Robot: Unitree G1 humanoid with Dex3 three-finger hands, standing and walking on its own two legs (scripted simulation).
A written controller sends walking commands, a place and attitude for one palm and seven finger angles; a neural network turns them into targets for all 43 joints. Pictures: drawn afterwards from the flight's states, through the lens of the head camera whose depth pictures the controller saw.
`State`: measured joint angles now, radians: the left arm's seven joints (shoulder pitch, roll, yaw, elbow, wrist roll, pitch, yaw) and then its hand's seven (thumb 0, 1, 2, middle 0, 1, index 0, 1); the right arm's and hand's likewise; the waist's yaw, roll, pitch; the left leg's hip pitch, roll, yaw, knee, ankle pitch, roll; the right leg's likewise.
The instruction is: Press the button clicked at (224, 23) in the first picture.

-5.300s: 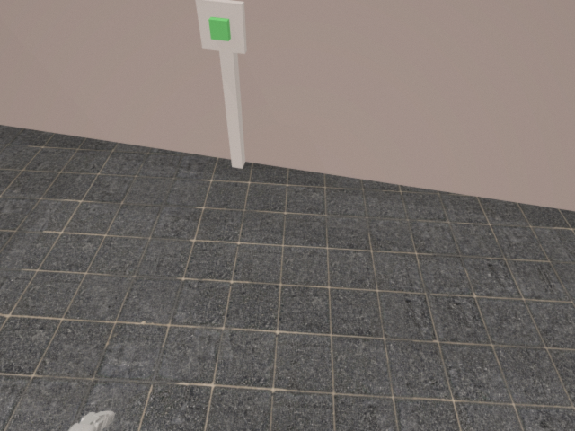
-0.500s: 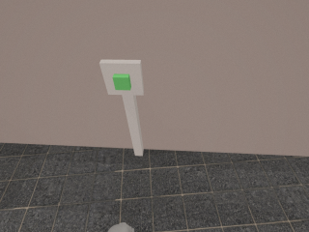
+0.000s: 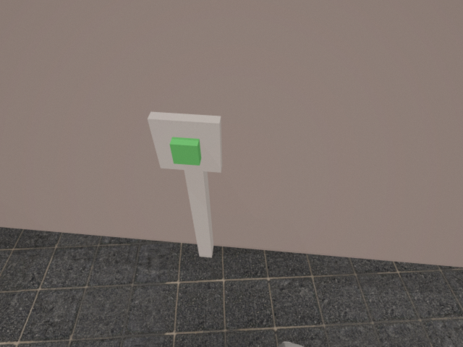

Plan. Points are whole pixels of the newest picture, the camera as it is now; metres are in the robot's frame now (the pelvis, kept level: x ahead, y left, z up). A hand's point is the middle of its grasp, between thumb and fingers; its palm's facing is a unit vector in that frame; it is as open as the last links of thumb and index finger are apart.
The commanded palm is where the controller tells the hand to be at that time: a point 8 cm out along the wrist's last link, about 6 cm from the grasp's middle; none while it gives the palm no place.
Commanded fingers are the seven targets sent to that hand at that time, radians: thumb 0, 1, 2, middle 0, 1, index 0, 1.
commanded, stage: take the last steps up to it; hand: left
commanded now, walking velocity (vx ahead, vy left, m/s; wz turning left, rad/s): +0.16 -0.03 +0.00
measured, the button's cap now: (186, 150) +0.59 +0.16 -0.04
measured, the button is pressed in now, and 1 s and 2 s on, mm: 0 0 0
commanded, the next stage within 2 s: come to a stop and stand still in 0.02 s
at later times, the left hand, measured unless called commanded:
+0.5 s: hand out of the picture +0.10 +0.16 -0.17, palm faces +0.10 -0.97 -0.24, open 7.3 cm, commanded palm none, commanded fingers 0.00 0.90 0.90 -0.20 -0.30 -0.20 -0.30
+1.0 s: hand out of the picture +0.07 +0.16 -0.17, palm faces +0.03 -0.97 -0.24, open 7.4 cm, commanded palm none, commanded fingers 0.00 0.90 0.90 -0.20 -0.30 -0.20 -0.30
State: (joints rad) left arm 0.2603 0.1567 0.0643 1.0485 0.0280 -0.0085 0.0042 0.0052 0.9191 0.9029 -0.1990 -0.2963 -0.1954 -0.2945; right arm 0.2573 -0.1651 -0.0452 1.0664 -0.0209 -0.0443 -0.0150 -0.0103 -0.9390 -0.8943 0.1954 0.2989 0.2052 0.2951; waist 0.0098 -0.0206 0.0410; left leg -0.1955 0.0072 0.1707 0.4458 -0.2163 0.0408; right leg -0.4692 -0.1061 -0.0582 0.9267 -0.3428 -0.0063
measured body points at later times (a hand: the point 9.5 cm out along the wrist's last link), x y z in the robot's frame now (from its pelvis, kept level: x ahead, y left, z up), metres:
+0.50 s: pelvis +0.07 -0.02 +0.00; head +0.12 -0.03 +0.45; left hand +0.10 +0.22 -0.15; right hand +0.14 -0.26 -0.16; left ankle +0.06 +0.11 -0.71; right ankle +0.10 -0.13 -0.74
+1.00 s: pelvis +0.03 -0.03 +0.00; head +0.05 -0.04 +0.45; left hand +0.07 +0.22 -0.15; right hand +0.07 -0.26 -0.16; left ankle +0.07 +0.11 -0.74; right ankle +0.00 -0.14 -0.74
